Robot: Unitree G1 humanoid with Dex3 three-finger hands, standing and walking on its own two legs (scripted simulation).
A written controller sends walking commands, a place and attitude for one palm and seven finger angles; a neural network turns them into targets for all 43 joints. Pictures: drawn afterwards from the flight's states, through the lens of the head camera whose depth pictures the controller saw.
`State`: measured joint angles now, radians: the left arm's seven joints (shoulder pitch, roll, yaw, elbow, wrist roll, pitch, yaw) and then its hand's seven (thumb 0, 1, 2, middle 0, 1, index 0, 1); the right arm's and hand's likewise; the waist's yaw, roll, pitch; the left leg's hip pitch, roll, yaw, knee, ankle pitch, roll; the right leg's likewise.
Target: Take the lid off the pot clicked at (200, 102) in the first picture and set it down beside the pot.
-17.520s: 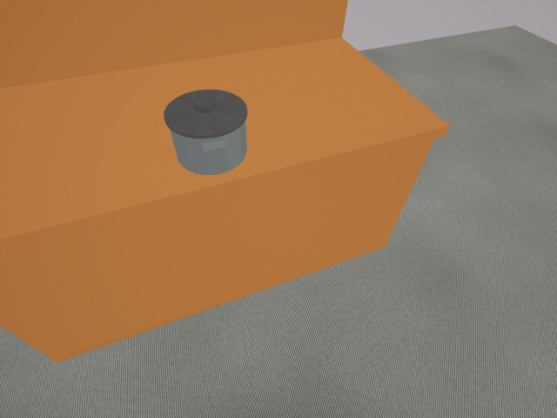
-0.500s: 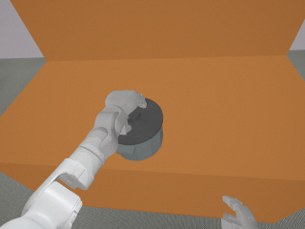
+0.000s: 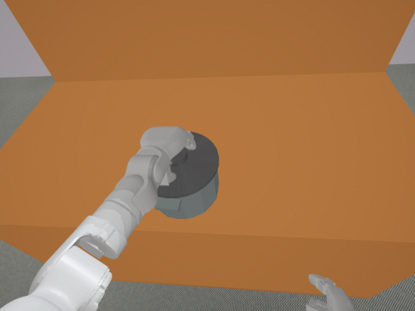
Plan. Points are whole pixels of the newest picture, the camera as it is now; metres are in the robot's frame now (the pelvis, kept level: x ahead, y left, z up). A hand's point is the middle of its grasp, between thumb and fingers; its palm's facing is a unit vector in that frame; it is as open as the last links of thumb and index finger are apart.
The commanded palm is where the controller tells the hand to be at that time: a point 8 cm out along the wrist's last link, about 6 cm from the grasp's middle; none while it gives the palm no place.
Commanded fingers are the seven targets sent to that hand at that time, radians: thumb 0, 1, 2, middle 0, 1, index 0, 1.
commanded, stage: close the fingers and squeeze the knob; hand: left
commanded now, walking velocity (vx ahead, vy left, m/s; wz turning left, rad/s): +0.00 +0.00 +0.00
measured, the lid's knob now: (175, 154) +0.44 +0.09 +0.05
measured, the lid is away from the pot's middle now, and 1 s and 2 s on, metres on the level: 0.00 0.00 0.01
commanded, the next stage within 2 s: lift the lid straight up in 1.34 s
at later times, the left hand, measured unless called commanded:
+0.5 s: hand (169, 161) +0.40 +0.10 +0.07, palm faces -0.26 -0.05 -0.96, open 8.4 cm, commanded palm +0.38 +0.10 +0.13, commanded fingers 0.00 0.16 1.05 -0.71 -0.87 -0.71 -0.87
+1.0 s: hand (170, 159) +0.41 +0.09 +0.07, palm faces -0.29 -0.03 -0.96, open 8.3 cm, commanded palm +0.39 +0.10 +0.13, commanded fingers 0.00 0.30 1.11 -0.77 -0.90 -0.78 -0.90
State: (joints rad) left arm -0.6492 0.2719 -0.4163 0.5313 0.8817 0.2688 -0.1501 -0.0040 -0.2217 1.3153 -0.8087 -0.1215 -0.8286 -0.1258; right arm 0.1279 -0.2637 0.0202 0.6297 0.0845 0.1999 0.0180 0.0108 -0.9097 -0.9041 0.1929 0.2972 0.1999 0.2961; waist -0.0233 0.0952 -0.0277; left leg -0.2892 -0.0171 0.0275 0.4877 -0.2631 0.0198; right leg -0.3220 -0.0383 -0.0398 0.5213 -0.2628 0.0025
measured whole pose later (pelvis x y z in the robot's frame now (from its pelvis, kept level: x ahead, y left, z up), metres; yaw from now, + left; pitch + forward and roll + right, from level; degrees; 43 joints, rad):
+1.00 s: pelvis +0.00 +0.00 +0.00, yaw +0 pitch +4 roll +1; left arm -0.71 0.25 -0.42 0.60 0.88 0.28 -0.17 0.01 0.06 1.02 -0.67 -0.85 -0.68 -0.85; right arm 0.13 -0.26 0.03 0.63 0.08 0.20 0.01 0.01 -0.91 -0.90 0.19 0.30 0.20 0.30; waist -0.02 0.09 -0.03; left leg -0.30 -0.02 0.02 0.49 -0.26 0.02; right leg -0.33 -0.04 -0.04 0.52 -0.26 0.00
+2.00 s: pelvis +0.01 +0.01 +0.00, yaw +1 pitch +3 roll +0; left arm -0.64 0.31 -0.47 0.39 0.85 0.33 -0.20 0.00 0.04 1.01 -0.69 -0.84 -0.71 -0.84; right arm 0.09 -0.26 0.03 0.64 0.08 0.17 0.03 0.01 -0.91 -0.90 0.19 0.30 0.20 0.30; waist -0.01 0.11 -0.02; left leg -0.25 -0.03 0.02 0.47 -0.26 0.03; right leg -0.28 -0.05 -0.05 0.49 -0.26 0.01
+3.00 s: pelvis -0.02 -0.01 +0.00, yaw +1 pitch +0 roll +1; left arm -0.85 0.36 -0.43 0.42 0.82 0.34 -0.32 0.00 0.02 1.01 -0.71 -0.85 -0.72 -0.84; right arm 0.07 -0.27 0.06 0.64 0.09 0.10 0.01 0.01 -0.91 -0.90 0.19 0.30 0.20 0.30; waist -0.01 0.11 0.00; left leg -0.23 -0.03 0.01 0.44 -0.21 0.01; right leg -0.27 -0.05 -0.05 0.51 -0.24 0.00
